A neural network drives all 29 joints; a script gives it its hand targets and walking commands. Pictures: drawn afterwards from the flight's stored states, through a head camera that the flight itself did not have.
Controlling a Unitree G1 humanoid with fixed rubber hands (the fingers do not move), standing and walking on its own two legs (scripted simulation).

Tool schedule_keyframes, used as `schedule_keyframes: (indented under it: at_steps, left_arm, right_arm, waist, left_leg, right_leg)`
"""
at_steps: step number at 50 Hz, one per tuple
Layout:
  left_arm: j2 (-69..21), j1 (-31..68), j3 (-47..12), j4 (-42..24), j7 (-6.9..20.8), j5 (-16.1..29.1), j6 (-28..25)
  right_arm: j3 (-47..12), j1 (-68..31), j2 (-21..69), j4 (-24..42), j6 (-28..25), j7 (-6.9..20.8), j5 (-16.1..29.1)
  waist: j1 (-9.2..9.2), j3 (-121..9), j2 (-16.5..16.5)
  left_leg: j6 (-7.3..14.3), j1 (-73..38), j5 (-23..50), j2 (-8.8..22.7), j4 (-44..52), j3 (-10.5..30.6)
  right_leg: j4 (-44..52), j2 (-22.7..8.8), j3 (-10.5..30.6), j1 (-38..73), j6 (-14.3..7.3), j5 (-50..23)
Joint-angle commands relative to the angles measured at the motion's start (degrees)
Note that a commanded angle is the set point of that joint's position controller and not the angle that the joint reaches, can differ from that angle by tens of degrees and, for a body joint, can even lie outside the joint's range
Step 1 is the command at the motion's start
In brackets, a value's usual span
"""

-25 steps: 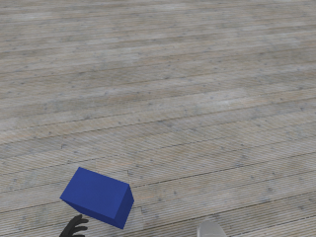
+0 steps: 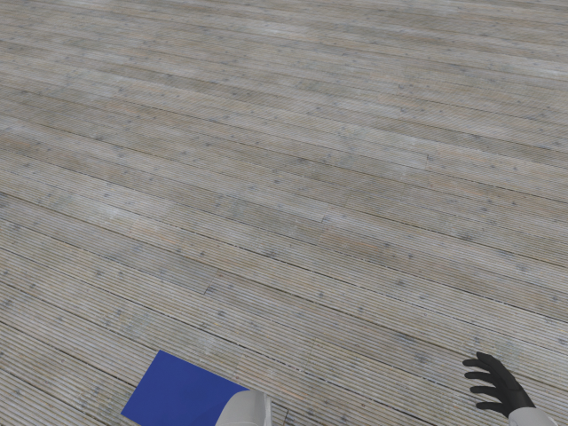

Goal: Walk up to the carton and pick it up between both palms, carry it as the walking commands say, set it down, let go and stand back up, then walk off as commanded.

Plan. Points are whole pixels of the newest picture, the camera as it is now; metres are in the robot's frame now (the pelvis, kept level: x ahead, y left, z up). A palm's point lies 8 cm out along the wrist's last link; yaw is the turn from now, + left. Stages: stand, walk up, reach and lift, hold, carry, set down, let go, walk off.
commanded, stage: walk off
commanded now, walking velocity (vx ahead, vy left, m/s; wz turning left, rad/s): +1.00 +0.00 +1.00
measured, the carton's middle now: (204, 414) +0.23 +0.28 -0.60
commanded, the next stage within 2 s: stand in 1.16 s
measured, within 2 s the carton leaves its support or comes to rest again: rests again in 1.04 s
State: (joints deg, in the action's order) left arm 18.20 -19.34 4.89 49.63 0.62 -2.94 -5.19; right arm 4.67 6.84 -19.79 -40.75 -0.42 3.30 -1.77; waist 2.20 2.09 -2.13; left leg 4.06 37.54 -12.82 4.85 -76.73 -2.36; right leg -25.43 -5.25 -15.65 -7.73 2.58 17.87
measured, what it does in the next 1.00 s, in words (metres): walks ahead, turning left: left foot, then right foot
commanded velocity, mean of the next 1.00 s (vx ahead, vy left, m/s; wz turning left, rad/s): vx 1.00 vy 0.00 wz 1.00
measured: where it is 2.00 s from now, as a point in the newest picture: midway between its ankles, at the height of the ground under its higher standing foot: (137, 214)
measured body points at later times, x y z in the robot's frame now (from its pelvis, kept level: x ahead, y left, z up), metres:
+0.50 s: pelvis +0.44 +0.09 +0.00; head +0.48 +0.10 +0.44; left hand +0.58 +0.39 -0.07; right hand +0.51 -0.20 -0.13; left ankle +0.34 +0.08 -0.73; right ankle +0.64 -0.05 -0.66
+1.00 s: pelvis +0.83 +0.28 -0.01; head +0.85 +0.31 +0.43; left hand +0.54 +0.36 -0.13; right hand +1.18 +0.39 -0.05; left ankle +0.85 +0.48 -0.67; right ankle +0.81 +0.06 -0.73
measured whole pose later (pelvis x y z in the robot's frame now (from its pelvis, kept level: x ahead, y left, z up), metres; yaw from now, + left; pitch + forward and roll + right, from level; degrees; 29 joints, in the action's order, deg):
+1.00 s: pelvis +0.83 +0.28 -0.01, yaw +55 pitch +2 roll -1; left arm 17.1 -31.4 3.8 53.1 0.4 -1.7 -5.0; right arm 2.4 -5.0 -17.7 -33.2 -0.1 5.4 -1.4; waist 5.8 2.5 -1.5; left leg 5.1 45.4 -4.6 5.2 -54.2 -7.4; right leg -16.7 -4.8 -21.1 8.7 5.5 24.7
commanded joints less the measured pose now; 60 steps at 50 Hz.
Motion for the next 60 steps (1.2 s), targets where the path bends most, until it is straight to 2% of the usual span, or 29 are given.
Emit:
schedule_keyframes:
  at_steps: [1, 5, 7, 10, 11, 12, 13, 14, 15, 17, 20, 25, 29, 31, 32, 33, 34, 35, 38, 44, 48, 50, 52, 54, 55, 56, 57, 58, 60]
  left_arm:
    - [-0.14, -2.55, -1.03, -0.71, 0.42, 0.87, -2.11]
    - [3.81, -2.62, -0.72, -0.59, -0.61, 1.16, -1.93]
    - [7.32, -4.63, -0.14, 0.19, -0.99, 1.42, -1.16]
    - [12.82, -4.03, 2.01, -0.65, -1.26, 1.20, 1.45]
    - [13.64, -1.31, 2.63, -2.38, -0.71, 1.07, 2.43]
    - [11.94, 0.93, 2.45, -3.53, -0.21, 0.72, 2.79]
    - [3.52, 3.80, 0.91, -6.42, 0.64, -0.11, 2.31]
    - [3.34, 3.42, 1.10, -13.43, 0.60, 1.77, 0.64]
    - [4.82, 5.16, 0.52, -13.71, 0.02, 2.31, -0.38]
    - [3.61, 6.37, -0.42, -12.49, -0.53, 0.36, -0.67]
    - [1.43, 7.27, -1.56, -12.77, -0.03, -0.91, 2.36]
    - [-1.18, 22.00, -3.98, -17.78, 1.15, 0.70, 2.75]
    - [0.81, 24.73, -3.23, -19.65, 0.52, 1.83, 2.58]
    - [4.52, 16.72, -1.56, -18.26, -0.62, 2.06, 2.23]
    - [6.64, 6.59, -0.28, -15.95, -1.41, 1.62, 1.92]
    - [10.02, -5.72, 1.22, -12.84, -2.37, 0.27, 1.69]
    - [13.19, -11.73, 2.35, -11.37, -2.86, -2.49, 1.39]
    - [14.94, -6.31, 2.25, -11.90, -1.87, -1.95, 1.50]
    - [1.52, 3.81, -0.22, -11.56, -0.61, -1.03, 1.02]
    - [-1.10, -2.41, -1.35, -3.57, 0.77, 1.27, -1.69]
    - [3.35, -3.03, -0.90, -2.66, -0.20, 1.24, -1.59]
    - [6.52, -5.96, -0.43, -1.58, -0.76, 1.62, -0.84]
    - [10.45, -7.65, 0.56, -1.34, -1.41, 1.98, 0.55]
    - [13.41, -3.51, 2.13, -3.55, -1.14, 1.33, 2.48]
    - [13.36, 0.33, 2.22, -5.43, -0.59, 1.06, 2.92]
    - [7.49, 2.18, 1.47, -6.91, 0.19, 0.27, 2.89]
    - [4.39, 0.04, 1.07, -14.17, 0.08, 2.00, 1.37]
    - [5.84, 3.60, 0.27, -16.30, -0.31, 2.85, 0.06]
    - [3.93, 4.91, -1.00, -14.67, -1.05, 1.02, -0.40]
  right_arm:
    - [-2.20, -5.28, 4.02, 6.57, 0.42, 1.47, -0.04]
    - [-2.88, -14.31, 3.36, 8.64, 0.47, 3.13, 0.26]
    - [-2.70, -13.21, 2.74, 7.89, 0.30, 2.87, 0.87]
    - [0.10, 2.90, -1.91, 3.15, -0.12, 0.25, 1.57]
    - [1.75, 13.18, -4.25, 0.27, -0.42, -0.87, 1.65]
    - [3.72, 20.32, -7.89, -2.85, -0.55, -1.90, 0.91]
    - [5.19, 16.77, -14.03, -3.80, -0.06, -2.57, 2.08]
    - [4.53, 14.66, -17.07, -2.12, 0.54, -2.53, -0.08]
    - [5.01, 15.78, -15.02, -1.10, 0.48, -2.87, -0.28]
    - [3.57, 10.59, -8.33, -1.76, -0.90, -3.37, 0.11]
    - [2.00, 8.98, -4.85, -2.44, -3.60, -3.71, 1.58]
    - [2.11, 14.85, -6.06, -2.30, -4.63, -3.08, 1.81]
    - [2.22, 17.52, -8.13, -3.58, -4.26, -2.81, 2.54]
    - [2.60, 15.88, -9.86, -3.03, -4.48, -3.00, 2.12]
    - [3.10, 12.87, -11.37, -2.30, -4.58, -2.91, 1.87]
    - [2.41, 9.90, -8.30, -0.61, -5.11, -2.73, 1.51]
    - [0.26, 11.17, 0.86, 1.49, -5.24, -3.15, 2.01]
    - [-0.08, 14.99, 0.00, 4.58, -4.88, -3.75, 2.84]
    - [-0.38, 8.08, -0.92, 1.99, -2.49, -1.69, 0.33]
    - [-2.34, -2.75, 3.85, 8.33, 0.32, 1.04, -0.33]
    - [-3.23, -12.08, 3.60, 10.63, 0.14, 2.67, 0.30]
    - [-3.20, -12.58, 2.97, 10.20, -0.11, 2.60, 0.86]
    - [-1.99, -6.50, 0.60, 8.35, -0.29, 1.23, 1.30]
    - [0.60, 9.92, -3.31, 3.31, -0.77, -0.67, 1.62]
    - [2.66, 20.12, -6.49, -0.34, -0.98, -1.90, 0.96]
    - [4.92, 17.54, -12.26, -1.90, -0.25, -2.79, 2.83]
    - [4.39, 13.31, -17.88, 0.65, 0.26, -2.71, -0.79]
    - [4.83, 17.67, -16.02, 1.41, 0.24, -3.02, -0.31]
    - [2.94, 12.81, -7.89, -0.53, -1.35, -4.02, -0.12]
  waist:
    - [-1.55, 1.69, 7.52]
    - [-1.26, 6.95, 4.53]
    - [-2.34, 5.19, 4.99]
    - [-11.47, -4.29, 11.12]
    - [-16.23, -8.40, 11.38]
    - [-19.31, -9.19, 6.61]
    - [-14.72, -2.31, -7.91]
    - [-8.38, -14.56, -8.87]
    - [-8.44, -13.66, -1.40]
    - [-3.34, -2.42, 7.23]
    - [0.50, 0.42, 7.49]
    - [-4.68, 2.79, 3.35]
    - [-6.56, -1.86, -1.57]
    - [-1.75, -7.82, -3.86]
    - [5.07, -12.11, -3.77]
    - [10.94, -18.02, -1.94]
    - [10.18, -21.85, 11.64]
    - [3.85, -23.52, 20.35]
    - [0.76, -5.12, 5.72]
    - [-2.43, 2.19, 8.55]
    - [-1.85, 6.61, 5.37]
    - [-1.98, 5.43, 6.01]
    - [-6.21, 0.81, 10.48]
    - [-14.84, -6.68, 12.71]
    - [-19.62, -9.75, 8.59]
    - [-16.41, -4.36, -3.65]
    - [-7.96, -14.29, -7.77]
    - [-9.27, -17.50, 0.45]
    - [-4.01, -2.22, 7.09]
  left_leg:
    - [-0.06, 11.14, 5.93, 4.99, 2.82, 3.22]
    - [0.87, 4.61, 8.99, 1.63, 23.79, -5.79]
    - [3.01, -4.42, 7.28, -2.98, 29.84, -10.42]
    - [6.60, -19.48, -0.67, -8.07, 30.93, -8.95]
    - [7.98, -30.57, -2.55, -8.85, 35.06, -7.87]
    - [9.11, -46.03, -0.83, -6.16, 39.11, -0.84]
    - [9.76, -47.27, 5.01, 0.35, 41.13, 16.31]
    - [16.20, -61.53, 4.07, 7.89, 53.63, 42.24]
    - [16.15, -58.76, -1.94, 10.82, 60.10, 44.64]
    - [15.02, -39.81, 1.71, 7.61, 61.71, 38.13]
    - [14.49, -24.69, 7.03, 2.37, 62.74, 28.84]
    - [10.49, -19.19, 24.66, -4.29, 63.17, 22.20]
    - [5.64, -28.62, 41.04, -2.85, 57.86, 22.68]
    - [2.76, -32.02, 48.61, -2.68, 46.49, 23.58]
    - [1.94, -27.70, 47.17, -3.65, 34.56, 22.57]
    - [1.13, -16.76, 33.77, -6.13, 20.09, 21.38]
    - [0.91, 0.34, -17.07, -10.56, 0.47, 16.60]
    - [1.08, 7.28, -13.03, -8.69, -6.76, 10.98]
    - [-0.28, 5.51, -2.87, -0.13, -5.45, 7.25]
    - [-0.57, 8.88, 6.04, 3.87, 2.48, 3.93]
    - [0.84, 3.41, 10.43, 0.63, 23.16, -5.84]
    - [2.74, -4.03, 8.39, -3.71, 29.37, -10.57]
    - [4.59, -11.16, 3.96, -7.42, 30.67, -10.76]
    - [7.30, -27.33, -1.15, -9.47, 34.14, -7.64]
    - [9.05, -43.60, 1.19, -7.98, 41.65, -2.86]
    - [9.82, -49.84, 0.58, -3.17, 42.79, 9.42]
    - [18.70, -64.43, 6.04, 9.34, 50.60, 40.41]
    - [19.37, -61.85, 1.44, 11.95, 58.06, 46.06]
    - [16.18, -41.28, 16.35, 10.11, 59.35, 35.89]
  right_leg:
    - [13.94, -15.81, 7.78, 5.20, -2.61, -17.37]
    - [17.33, -11.53, -2.36, 4.65, -2.13, -26.54]
    - [13.19, -11.51, -5.09, 8.31, -1.92, -54.07]
    - [-9.21, -15.54, -3.79, 13.08, -2.05, -79.82]
    - [-23.28, -15.95, -1.84, 8.80, -2.42, -77.17]
    - [-42.28, -12.43, 0.44, -5.94, -1.80, -46.53]
    - [-63.50, -2.29, 2.64, -24.11, -0.54, 5.73]
    - [-69.84, 1.43, 12.41, -41.63, 1.98, 8.61]
    - [-65.86, -1.65, 16.98, -43.07, 1.72, 4.53]
    - [-59.12, -5.03, 19.06, -38.34, 3.34, 3.44]
    - [-49.63, -7.69, 18.28, -30.88, 5.45, 6.11]
    - [-21.37, -2.73, 13.33, -23.50, 5.30, -12.82]
    - [-8.78, 2.85, 12.52, -14.61, 1.73, -18.56]
    - [-5.31, 4.61, 14.86, -2.38, 0.53, -14.01]
    - [-3.91, 2.97, 14.54, 9.75, 0.72, -12.15]
    - [-7.12, -2.21, 17.81, 25.70, 0.50, -6.12]
    - [-5.22, -20.28, 37.86, 36.80, -2.04, 7.47]
    - [6.75, -27.49, 62.48, 31.78, -4.92, 13.67]
    - [10.76, -18.75, 37.23, 8.42, -5.78, 11.81]
    - [13.50, -13.96, 7.92, 0.96, -1.94, -21.06]
    - [16.23, -9.88, -1.93, 1.79, -1.28, -31.51]
    - [12.83, -9.85, -4.44, 6.07, -0.38, -56.32]
    - [3.01, -12.37, -4.04, 11.58, 0.12, -77.32]
    - [-18.29, -15.22, -1.36, 8.99, -1.59, -81.67]
    - [-37.88, -13.59, 0.16, -2.51, -1.34, -63.17]
    - [-58.13, -2.80, 2.37, -20.72, -0.93, -2.65]
    - [-71.47, 1.59, 8.96, -41.23, 2.21, 9.26]
    - [-67.32, -0.26, 17.30, -42.23, 2.03, 4.88]
    - [-58.11, -4.73, 18.39, -39.23, 3.88, 4.60]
